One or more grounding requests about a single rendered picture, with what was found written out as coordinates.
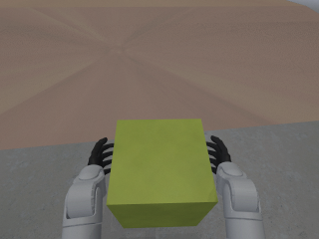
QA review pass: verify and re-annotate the robot right forearm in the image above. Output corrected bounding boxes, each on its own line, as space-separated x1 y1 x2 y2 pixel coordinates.
215 161 266 239

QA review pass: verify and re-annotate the robot left forearm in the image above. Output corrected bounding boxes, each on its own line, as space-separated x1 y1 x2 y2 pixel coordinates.
61 164 107 239

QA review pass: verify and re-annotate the carton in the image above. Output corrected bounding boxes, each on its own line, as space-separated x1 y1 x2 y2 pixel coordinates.
106 119 218 229

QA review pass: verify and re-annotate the robot left hand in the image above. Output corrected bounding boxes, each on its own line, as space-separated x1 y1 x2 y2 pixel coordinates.
88 137 115 175

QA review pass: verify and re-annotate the robot right hand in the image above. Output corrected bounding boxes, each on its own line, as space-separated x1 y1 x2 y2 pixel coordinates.
206 135 232 174

